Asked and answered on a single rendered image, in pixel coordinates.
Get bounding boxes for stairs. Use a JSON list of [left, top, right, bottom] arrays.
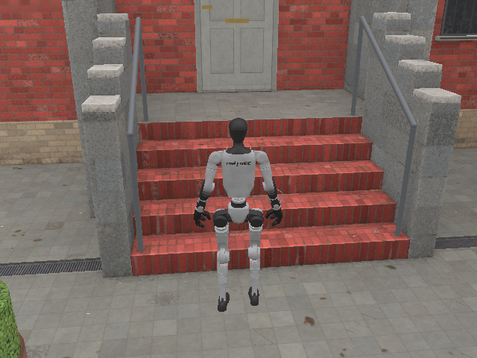
[[130, 116, 410, 276]]

